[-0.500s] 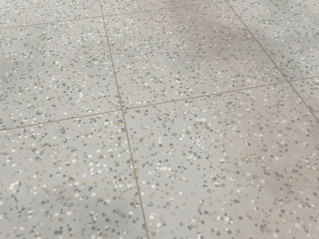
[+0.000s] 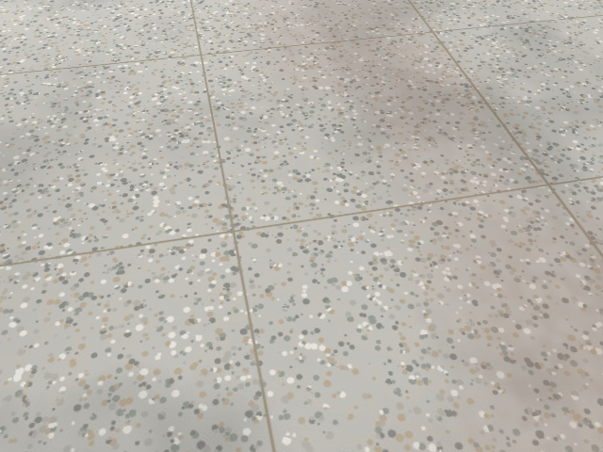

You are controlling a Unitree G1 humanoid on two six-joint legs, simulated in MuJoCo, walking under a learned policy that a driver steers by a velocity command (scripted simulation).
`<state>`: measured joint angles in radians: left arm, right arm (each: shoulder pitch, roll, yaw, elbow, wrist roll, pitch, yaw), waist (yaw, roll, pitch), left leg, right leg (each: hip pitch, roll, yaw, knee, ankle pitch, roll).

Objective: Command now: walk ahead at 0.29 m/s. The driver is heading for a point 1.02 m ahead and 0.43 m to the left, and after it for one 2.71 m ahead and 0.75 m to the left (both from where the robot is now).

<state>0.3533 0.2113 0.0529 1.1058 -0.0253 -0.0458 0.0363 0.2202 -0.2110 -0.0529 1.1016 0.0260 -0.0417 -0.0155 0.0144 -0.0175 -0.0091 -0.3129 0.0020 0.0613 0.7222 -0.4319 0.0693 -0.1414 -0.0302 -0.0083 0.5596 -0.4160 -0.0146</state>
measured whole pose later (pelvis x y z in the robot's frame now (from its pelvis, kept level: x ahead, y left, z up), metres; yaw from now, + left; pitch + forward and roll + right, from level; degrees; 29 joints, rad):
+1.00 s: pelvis +0.49 +0.01 +0.00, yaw +17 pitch +1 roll -3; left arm 0.31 0.25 0.08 1.00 0.00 -0.09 0.02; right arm 0.09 -0.23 -0.07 0.83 0.02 -0.04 0.04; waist 0.06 0.02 0.01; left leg -0.68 0.12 0.02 0.72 -0.02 0.06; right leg 0.08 0.00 -0.29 0.24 -0.33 0.02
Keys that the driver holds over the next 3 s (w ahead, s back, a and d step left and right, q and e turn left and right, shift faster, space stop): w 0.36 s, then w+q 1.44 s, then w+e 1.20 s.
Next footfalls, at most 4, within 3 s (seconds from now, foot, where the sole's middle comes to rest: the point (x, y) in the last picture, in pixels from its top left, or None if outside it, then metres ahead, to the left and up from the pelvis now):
0.54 right None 0.43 -0.12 -0.77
1.08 left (234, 396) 0.67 0.19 -0.77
1.58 right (257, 276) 1.03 0.16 -0.77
2.08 left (119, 274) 1.02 0.54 -0.77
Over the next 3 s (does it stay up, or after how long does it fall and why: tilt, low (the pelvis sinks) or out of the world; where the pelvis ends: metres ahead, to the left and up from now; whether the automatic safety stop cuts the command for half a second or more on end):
stays up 1.43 0.58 0.01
